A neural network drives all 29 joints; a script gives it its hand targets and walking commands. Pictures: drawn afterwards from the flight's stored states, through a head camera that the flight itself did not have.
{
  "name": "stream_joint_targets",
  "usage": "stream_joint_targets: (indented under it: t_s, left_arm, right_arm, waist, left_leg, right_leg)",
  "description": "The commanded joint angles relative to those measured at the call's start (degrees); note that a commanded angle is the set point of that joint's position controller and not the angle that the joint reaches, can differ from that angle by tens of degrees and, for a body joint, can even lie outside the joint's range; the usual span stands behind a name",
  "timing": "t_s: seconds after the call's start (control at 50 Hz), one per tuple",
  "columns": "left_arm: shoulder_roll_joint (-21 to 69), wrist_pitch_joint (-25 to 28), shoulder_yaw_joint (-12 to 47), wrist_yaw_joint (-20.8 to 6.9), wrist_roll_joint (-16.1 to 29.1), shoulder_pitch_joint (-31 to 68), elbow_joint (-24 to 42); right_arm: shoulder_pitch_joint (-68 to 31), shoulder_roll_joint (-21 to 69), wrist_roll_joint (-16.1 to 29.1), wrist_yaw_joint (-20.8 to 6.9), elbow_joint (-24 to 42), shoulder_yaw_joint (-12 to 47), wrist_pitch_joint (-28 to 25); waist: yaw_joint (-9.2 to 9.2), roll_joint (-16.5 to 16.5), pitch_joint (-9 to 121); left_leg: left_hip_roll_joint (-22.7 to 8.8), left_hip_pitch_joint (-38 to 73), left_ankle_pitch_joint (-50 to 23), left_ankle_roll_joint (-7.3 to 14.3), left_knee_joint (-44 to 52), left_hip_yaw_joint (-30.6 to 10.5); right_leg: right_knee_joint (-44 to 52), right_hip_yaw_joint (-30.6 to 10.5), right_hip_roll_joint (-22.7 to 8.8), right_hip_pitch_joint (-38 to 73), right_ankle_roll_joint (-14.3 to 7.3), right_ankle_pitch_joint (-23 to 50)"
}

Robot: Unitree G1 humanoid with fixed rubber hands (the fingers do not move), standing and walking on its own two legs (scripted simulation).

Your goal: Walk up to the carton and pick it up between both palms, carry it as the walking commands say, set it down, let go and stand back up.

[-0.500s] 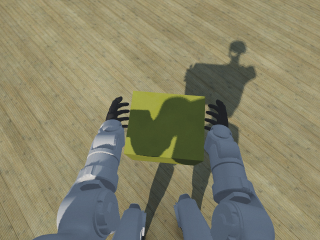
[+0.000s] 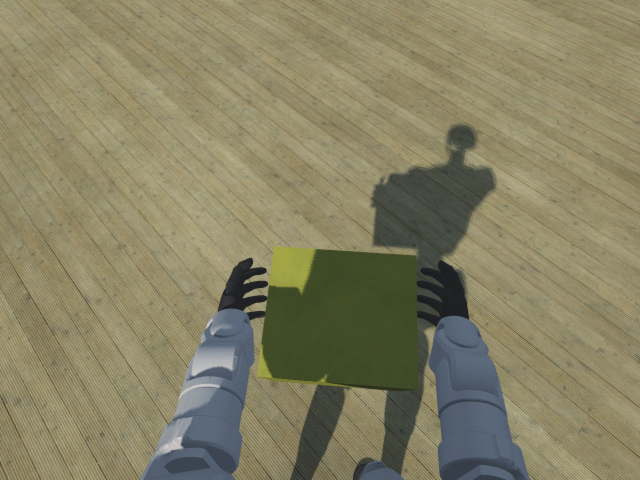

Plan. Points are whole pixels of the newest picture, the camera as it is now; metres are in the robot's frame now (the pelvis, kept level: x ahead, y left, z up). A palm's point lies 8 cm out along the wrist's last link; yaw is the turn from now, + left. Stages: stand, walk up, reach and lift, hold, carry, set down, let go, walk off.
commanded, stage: reach and lift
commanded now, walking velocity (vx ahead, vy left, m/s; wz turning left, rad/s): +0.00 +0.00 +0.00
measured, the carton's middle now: (339, 322) +0.35 -0.05 -0.12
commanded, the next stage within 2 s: none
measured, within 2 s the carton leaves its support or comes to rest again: neither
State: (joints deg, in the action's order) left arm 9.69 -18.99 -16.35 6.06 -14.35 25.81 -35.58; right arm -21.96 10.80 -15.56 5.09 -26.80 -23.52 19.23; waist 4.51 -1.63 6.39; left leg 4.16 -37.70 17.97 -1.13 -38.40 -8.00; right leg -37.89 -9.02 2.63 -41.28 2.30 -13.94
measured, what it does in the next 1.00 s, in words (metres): stands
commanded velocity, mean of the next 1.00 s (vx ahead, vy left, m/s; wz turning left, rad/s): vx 0.00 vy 0.00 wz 0.00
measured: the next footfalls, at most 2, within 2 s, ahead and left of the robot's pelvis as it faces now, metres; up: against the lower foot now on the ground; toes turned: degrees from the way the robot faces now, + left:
none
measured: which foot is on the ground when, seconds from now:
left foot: down 0.00-1.00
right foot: down 0.00-1.00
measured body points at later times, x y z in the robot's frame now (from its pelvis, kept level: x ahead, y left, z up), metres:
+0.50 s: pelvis +0.00 +0.00 +0.02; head +0.00 +0.00 +0.47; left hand +0.33 +0.11 +0.02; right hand +0.30 -0.18 +0.03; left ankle +0.00 +0.13 -0.72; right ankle +0.04 -0.14 -0.72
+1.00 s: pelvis -0.01 -0.01 +0.03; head -0.07 -0.01 +0.47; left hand +0.32 +0.12 +0.06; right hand +0.30 -0.17 +0.07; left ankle +0.00 +0.13 -0.72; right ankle +0.04 -0.14 -0.72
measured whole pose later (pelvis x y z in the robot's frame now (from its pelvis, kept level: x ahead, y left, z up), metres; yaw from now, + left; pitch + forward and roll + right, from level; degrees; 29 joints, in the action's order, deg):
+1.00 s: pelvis -0.01 -0.01 +0.03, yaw +1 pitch -4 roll +0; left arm 8.3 -39.3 -17.3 5.9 -17.6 27.9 -37.7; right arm -25.2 12.1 -16.7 14.1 -30.1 -20.8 40.2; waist 3.2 -0.1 4.5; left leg 2.2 -7.3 13.3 -1.5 -25.1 -9.3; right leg -25.1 -7.1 2.2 -10.7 0.8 -9.9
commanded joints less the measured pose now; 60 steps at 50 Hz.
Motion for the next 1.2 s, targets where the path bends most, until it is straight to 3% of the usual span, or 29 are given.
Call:
stream_joint_targets:
  t_s: [0.0,0.02,0.08,0.12,0.16,0.22,0.24,0.32,0.38,0.4,0.42,0.44,0.54,0.56,0.6,0.64,0.7,0.74,0.76,0.84,0.88,0.9,0.92,0.94,0.98,1.06,1.08,1.1,1.18]
  left_arm:
    - [54.8,2.6,34.0,-17.2,9.0,28.7,3.7]
    - [55.5,2.3,34.4,-17.6,8.4,24.6,4.9]
    - [56.0,0.9,36.6,-17.0,10.1,27.6,9.2]
    - [54.9,0.8,37.0,-17.2,10.4,31.0,10.6]
    - [54.1,-0.3,34.4,-17.5,9.8,27.2,9.0]
    - [56.2,-3.2,36.0,-18.2,10.6,25.6,8.6]
    - [56.8,-3.6,37.1,-18.1,11.3,27.6,9.8]
    - [56.8,-6.1,35.9,-18.4,11.0,27.4,9.4]
    - [57.3,-7.6,37.0,-19.0,13.2,31.8,12.4]
    - [58.9,-7.6,38.2,-19.0,14.0,31.2,12.2]
    - [57.5,-9.1,34.1,-19.3,11.3,27.5,6.1]
    - [57.5,-8.5,34.1,-19.3,13.0,30.4,11.3]
    - [57.6,-10.4,37.8,-20.1,15.9,37.1,15.1]
    - [57.6,-10.8,37.1,-20.5,16.0,36.6,14.5]
    - [56.4,-11.9,34.3,-20.9,14.6,36.7,10.4]
    - [56.1,-13.1,32.6,-21.1,14.2,39.2,9.3]
    - [58.2,-13.9,29.9,-21.5,14.2,38.7,5.6]
    - [57.4,-15.0,27.5,-21.7,14.2,39.1,5.0]
    - [59.3,-15.4,26.8,-21.9,13.8,36.1,1.8]
    - [58.6,-15.8,23.5,-22.6,12.7,41.1,1.7]
    - [58.9,-15.2,25.4,-22.6,14.0,41.7,4.5]
    - [58.8,-14.5,26.7,-22.9,14.6,43.8,6.9]
    - [57.5,-15.0,23.4,-22.8,14.1,45.2,5.4]
    - [60.0,-15.1,25.2,-23.0,14.7,42.9,4.7]
    - [59.3,-15.6,23.1,-22.9,12.6,43.1,1.5]
    - [60.3,-15.2,24.1,-22.7,14.6,44.8,4.5]
    - [61.9,-16.4,24.0,-22.8,13.9,42.5,2.2]
    - [60.1,-16.4,21.7,-22.6,13.0,42.0,0.8]
    - [59.1,-15.9,22.5,-22.7,13.0,44.5,4.3]
  right_arm:
    - [-24.9,57.0,8.5,-17.3,-4.6,37.5,0.9]
    - [-26.2,58.0,10.4,-17.6,-0.4,41.9,1.2]
    - [-20.8,54.9,9.9,-17.7,-4.8,38.4,2.9]
    - [-24.8,55.2,9.6,-17.5,-3.4,37.8,2.7]
    - [-23.8,56.8,10.6,-17.7,-2.7,39.7,4.5]
    - [-24.0,56.3,10.6,-17.3,-0.7,39.1,6.5]
    - [-23.6,55.3,11.1,-17.3,-1.6,38.4,6.3]
    - [-25.4,56.9,11.7,-17.7,-0.2,39.8,9.2]
    - [-27.0,56.2,13.1,-18.2,0.5,39.7,11.0]
    - [-29.9,57.4,14.5,-18.0,4.5,42.0,10.9]
    - [-27.1,54.9,13.0,-17.9,1.1,38.1,12.4]
    - [-27.5,58.9,13.5,-18.0,2.1,40.3,13.7]
    - [-29.0,60.9,14.9,-17.6,3.4,41.5,15.9]
    - [-32.9,61.9,17.2,-17.7,5.5,43.2,16.1]
    - [-29.5,61.0,13.8,-17.3,-0.4,38.6,17.5]
    - [-32.3,61.4,14.8,-17.9,-1.9,37.0,18.6]
    - [-37.4,62.5,15.7,-18.1,-0.7,37.2,19.3]
    - [-35.9,61.6,16.5,-18.4,-4.1,36.0,20.7]
    - [-36.2,62.2,15.4,-18.3,-3.8,35.9,21.1]
    - [-36.3,61.4,13.0,-18.8,-8.8,30.7,21.4]
    - [-40.5,63.4,16.5,-18.7,-4.7,34.3,20.3]
    - [-41.3,64.7,16.4,-18.9,-3.5,34.7,19.9]
    - [-40.9,63.7,15.8,-18.7,-6.5,32.4,20.7]
    - [-41.2,64.1,15.6,-18.4,-5.1,33.2,20.3]
    - [-42.0,63.0,14.9,-19.1,-7.7,31.5,20.6]
    - [-43.6,62.2,15.2,-19.2,-6.7,32.0,19.8]
    - [-41.0,61.7,14.5,-18.9,-8.4,31.0,20.1]
    - [-43.7,61.4,14.4,-19.1,-7.9,30.6,20.1]
    - [-43.2,62.0,14.0,-19.4,-8.3,30.4,19.6]
  waist:
    - [-0.65,2.1,31.4]
    - [-3.22,3.6,35.9]
    - [0.37,1.2,29.7]
    - [1.3,0.3,28.4]
    - [-0.65,2.7,26.3]
    - [0.46,2.8,24.7]
    - [1.57,-0.6,24.1]
    - [1.02,1.5,20.6]
    - [1.37,-2.5,23.4]
    - [2.1,0.6,25.8]
    - [1.57,0.9,16.5]
    - [0.7,4.1,18.5]
    - [2.4,2.1,20.5]
    - [0.67,1.0,23.1]
    - [2.05,3.7,16.5]
    - [0.68,-0.2,16.5]
    - [-0.37,3.0,15.6]
    - [-1.03,0.5,14.4]
    - [-0.91,4.1,14.3]
    - [-0.17,2.8,12.7]
    - [-2.59,1.4,16.8]
    - [-1.39,4.5,19.5]
    - [-1.75,1.0,13.5]
    - [-1.73,2.1,16.9]
    - [-2.56,1.2,14.9]
    - [-2.6,1.3,16.4]
    - [-1.37,-1.1,14.8]
    - [-2.61,1.8,13.9]
    - [-2.4,1.3,14.6]
  left_leg:
    - [2.3,13.1,-24.5,1.1,5.8,2.8]
    - [2.6,14.5,-27.8,1.1,5.6,3.5]
    - [1.3,18.8,-28.8,0.4,7.4,1.6]
    - [2.0,19.4,-22.3,0.6,9.0,2.3]
    - [2.0,18.5,-20.5,1.2,9.5,3.2]
    - [1.7,21.3,-20.8,1.4,12.2,2.7]
    - [1.7,21.3,-21.4,0.6,12.3,2.2]
    - [1.5,22.3,-17.0,1.4,13.7,2.5]
    - [1.8,23.7,-17.8,0.4,15.1,3.0]
    - [1.0,25.3,-21.4,1.0,14.2,1.9]
    - [0.8,22.2,-16.2,1.1,15.2,1.5]
    - [0.9,23.4,-16.6,2.0,15.2,1.8]
    - [1.3,26.3,-16.5,1.5,16.1,2.4]
    - [1.6,26.2,-14.2,1.8,16.1,3.1]
    - [1.2,25.4,-10.3,2.1,17.4,2.7]
    - [0.7,25.4,-8.9,1.9,18.1,2.8]
    - [1.0,24.6,-9.0,1.9,18.3,3.4]
    - [0.5,25.3,-9.3,1.8,18.8,2.9]
    - [0.3,26.3,-10.3,1.9,19.1,3.0]
    - [0.4,27.6,-6.9,1.5,19.5,4.0]
    - [-0.1,27.6,-11.9,2.1,18.3,3.5]
    - [0.2,28.9,-12.9,2.1,18.0,3.0]
    - [0.6,23.8,-7.7,2.0,17.9,4.0]
    - [0.8,26.5,-11.7,1.8,17.7,3.6]
    - [0.1,26.5,-5.4,1.8,18.0,3.4]
    - [-0.6,26.5,-11.8,1.1,18.5,3.1]
    - [0.4,26.8,-10.2,0.8,18.3,3.5]
    - [-0.1,26.6,-8.7,1.1,19.1,3.6]
    - [0.8,27.6,-8.1,0.7,18.6,4.2]
  right_leg:
    - [3.1,4.8,3.2,29.3,-0.5,28.4]
    - [3.4,4.1,2.8,33.0,-0.1,33.4]
    - [5.2,4.9,3.4,27.9,-0.7,28.9]
    - [6.7,4.8,2.8,30.6,-0.9,24.3]
    - [7.4,4.2,2.5,33.0,-0.2,25.4]
    - [8.9,5.3,2.9,35.5,-0.1,24.4]
    - [9.3,4.7,2.8,36.0,-0.9,24.8]
    - [10.8,6.3,2.9,37.8,-0.5,19.9]
    - [11.3,6.3,3.1,42.0,-0.5,21.8]
    - [11.0,6.2,2.9,42.4,-0.5,24.1]
    - [12.0,6.5,2.8,38.6,-0.7,19.2]
    - [12.0,6.6,2.7,41.0,-0.2,19.7]
    - [12.3,6.7,2.6,42.8,-0.1,20.5]
    - [12.8,5.9,1.8,44.7,0.0,19.1]
    - [13.6,6.8,1.7,41.7,0.1,14.5]
    - [13.7,6.9,1.8,41.6,-0.2,12.0]
    - [14.5,7.1,2.0,42.4,0.3,11.4]
    - [14.5,6.8,1.5,43.0,0.0,11.7]
    - [14.7,7.2,2.2,43.4,0.4,12.5]
    - [16.1,7.1,1.7,41.3,0.1,8.6]
    - [14.4,6.2,1.3,44.6,0.2,12.9]
    - [14.3,6.6,1.8,44.9,0.6,13.9]
    - [14.9,5.9,1.3,44.0,0.3,8.3]
    - [15.1,5.4,1.2,45.4,0.4,11.4]
    - [14.8,5.9,1.1,41.8,-0.1,5.9]
    - [14.5,6.7,1.6,44.9,-0.6,12.5]
    - [15.0,6.1,1.4,44.6,-0.6,10.9]
    - [15.4,6.3,1.3,44.1,-0.3,8.6]
    - [15.5,5.9,1.6,44.4,-0.2,7.7]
